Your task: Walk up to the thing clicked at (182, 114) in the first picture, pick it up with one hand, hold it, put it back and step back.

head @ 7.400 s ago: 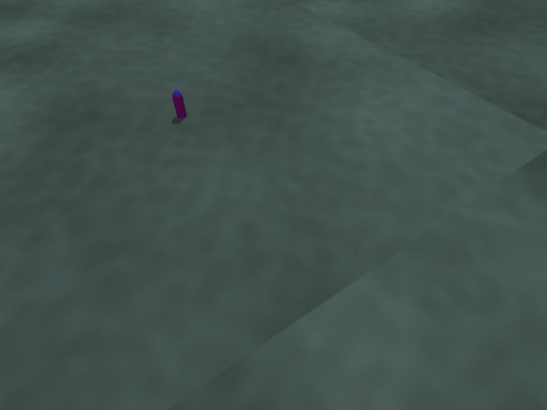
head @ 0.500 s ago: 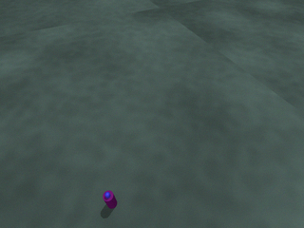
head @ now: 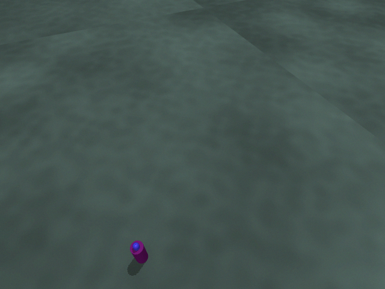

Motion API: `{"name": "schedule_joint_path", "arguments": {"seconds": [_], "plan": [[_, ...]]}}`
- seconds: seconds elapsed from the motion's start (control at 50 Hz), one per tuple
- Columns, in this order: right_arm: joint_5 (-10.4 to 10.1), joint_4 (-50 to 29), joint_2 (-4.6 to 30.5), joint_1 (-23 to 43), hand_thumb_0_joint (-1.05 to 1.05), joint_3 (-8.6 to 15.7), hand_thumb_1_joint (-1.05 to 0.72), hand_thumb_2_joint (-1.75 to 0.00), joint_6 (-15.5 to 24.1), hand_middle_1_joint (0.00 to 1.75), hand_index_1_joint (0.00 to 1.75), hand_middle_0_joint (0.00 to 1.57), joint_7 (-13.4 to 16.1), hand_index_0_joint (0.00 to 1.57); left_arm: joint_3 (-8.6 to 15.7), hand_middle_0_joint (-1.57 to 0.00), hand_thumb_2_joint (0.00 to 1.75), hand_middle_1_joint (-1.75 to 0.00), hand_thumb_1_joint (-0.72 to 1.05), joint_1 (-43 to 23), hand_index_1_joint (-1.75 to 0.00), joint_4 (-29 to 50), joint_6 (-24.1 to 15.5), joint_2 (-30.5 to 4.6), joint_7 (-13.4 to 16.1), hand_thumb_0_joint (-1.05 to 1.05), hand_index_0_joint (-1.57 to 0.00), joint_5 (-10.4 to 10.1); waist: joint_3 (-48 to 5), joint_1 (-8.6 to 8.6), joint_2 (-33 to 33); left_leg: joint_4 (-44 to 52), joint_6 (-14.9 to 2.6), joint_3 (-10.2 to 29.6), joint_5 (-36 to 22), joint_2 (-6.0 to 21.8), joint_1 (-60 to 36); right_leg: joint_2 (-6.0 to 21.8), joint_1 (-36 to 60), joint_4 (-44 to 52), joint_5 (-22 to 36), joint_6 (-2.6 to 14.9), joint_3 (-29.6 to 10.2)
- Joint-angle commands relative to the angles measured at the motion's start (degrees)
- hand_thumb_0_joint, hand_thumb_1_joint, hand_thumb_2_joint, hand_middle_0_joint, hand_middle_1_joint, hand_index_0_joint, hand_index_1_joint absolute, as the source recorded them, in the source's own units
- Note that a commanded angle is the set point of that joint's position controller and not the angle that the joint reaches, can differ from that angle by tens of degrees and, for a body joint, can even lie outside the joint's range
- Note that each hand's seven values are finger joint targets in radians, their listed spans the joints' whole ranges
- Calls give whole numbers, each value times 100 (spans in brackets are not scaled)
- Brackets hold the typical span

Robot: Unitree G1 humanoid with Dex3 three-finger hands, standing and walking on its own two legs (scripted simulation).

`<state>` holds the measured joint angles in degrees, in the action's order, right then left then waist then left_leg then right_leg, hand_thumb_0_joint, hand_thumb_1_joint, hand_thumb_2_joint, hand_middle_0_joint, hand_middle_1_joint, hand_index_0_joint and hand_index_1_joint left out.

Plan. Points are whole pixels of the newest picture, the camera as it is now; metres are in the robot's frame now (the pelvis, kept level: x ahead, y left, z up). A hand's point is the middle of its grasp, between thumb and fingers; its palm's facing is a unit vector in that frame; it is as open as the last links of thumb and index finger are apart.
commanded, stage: stand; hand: left
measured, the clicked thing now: (138, 251) +0.40 +0.26 -0.69
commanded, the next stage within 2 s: go down in 1.86 s
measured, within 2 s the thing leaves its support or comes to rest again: neither
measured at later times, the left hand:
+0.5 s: hand out of the picture +0.07 +0.25 -0.16, palm faces -0.02 -0.94 -0.34, open 7.4 cm
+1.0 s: hand out of the picture +0.07 +0.25 -0.16, palm faces -0.01 -0.94 -0.34, open 7.4 cm
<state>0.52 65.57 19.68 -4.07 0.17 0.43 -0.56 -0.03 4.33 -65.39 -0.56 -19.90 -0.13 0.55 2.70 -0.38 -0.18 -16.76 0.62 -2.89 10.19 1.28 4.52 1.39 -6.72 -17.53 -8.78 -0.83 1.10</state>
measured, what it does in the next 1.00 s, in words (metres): stands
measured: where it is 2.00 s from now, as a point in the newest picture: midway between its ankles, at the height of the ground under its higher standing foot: outside the picture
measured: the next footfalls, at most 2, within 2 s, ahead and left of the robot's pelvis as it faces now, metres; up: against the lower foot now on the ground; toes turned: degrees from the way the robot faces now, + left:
none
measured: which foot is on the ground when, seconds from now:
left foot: down 0.00-1.00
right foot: down 0.00-1.00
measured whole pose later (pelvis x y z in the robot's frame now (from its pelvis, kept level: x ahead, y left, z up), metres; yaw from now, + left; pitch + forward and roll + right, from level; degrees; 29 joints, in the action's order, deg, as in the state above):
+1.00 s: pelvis +0.00 -0.01 +0.00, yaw +1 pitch -2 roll +0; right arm 0.7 65.1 19.9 -6.2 -0.1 0.3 -0.6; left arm 0.0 6.3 -65.3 -0.5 -20.0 -0.2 0.7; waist 2.3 -0.1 0.0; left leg -16.9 1.2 -2.0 10.4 1.9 4.6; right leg 0.8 -6.4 -17.3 -9.1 -0.2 2.0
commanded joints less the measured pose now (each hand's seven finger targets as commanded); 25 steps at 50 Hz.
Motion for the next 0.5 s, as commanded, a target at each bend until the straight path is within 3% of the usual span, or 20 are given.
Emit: {"name": "schedule_joint_path", "arguments": {"seconds": [0.0, 0.2, 0.28, 0.48], "plan": [[5, -290, 1189, 205, 0, 223, -90, -90, 123, 30, 30, 20, 67, 20, 195, -20, 90, -30, 90, -213, -30, 317, -137, -1246, 72, 0, -20, -20, -367, -15, 19, 306, -90, 543, -457, 685, 84, 656, 27, 328, 456, 140, -536], [3, -290, 1198, 161, 0, 219, -90, -90, 144, 30, 30, 20, 65, 20, 200, -20, 90, -30, 90, -175, -30, 330, -151, -1254, 66, 0, -20, -31, -532, -3, 67, 230, -107, 567, -794, 716, -18, 691, 121, 235, 828, 180, -529], [5, -293, 1182, 152, 0, 221, -90, -90, 120, 30, 30, 20, 59, 20, 187, -20, 90, -30, 90, -123, -30, 309, -144, -1234, 68, 0, -20, -13, -437, 9, -41, 264, -100, 588, -512, 690, 108, 642, 67, 304, 443, 159, -488], [3, -289, 1237, 47, 0, 221, -90, -90, 139, 30, 30, 20, 85, 20, 193, -20, 90, -30, 90, -67, -30, 331, -145, -1246, 71, 0, -20, -17, -608, 9, 93, 156, -117, 567, -1035, 744, -86, 702, 208, 202, 1066, 201, -504]]}}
